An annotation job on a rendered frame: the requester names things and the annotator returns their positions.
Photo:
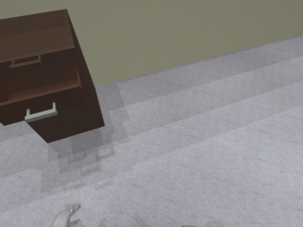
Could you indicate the left robot hand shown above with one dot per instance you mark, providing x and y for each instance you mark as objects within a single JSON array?
[{"x": 63, "y": 217}]

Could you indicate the drawer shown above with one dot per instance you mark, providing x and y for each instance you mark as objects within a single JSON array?
[{"x": 38, "y": 89}]

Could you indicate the handle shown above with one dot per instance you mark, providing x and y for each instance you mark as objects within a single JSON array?
[
  {"x": 41, "y": 115},
  {"x": 25, "y": 65}
]

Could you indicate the cabinet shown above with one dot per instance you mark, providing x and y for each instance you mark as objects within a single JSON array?
[{"x": 50, "y": 37}]

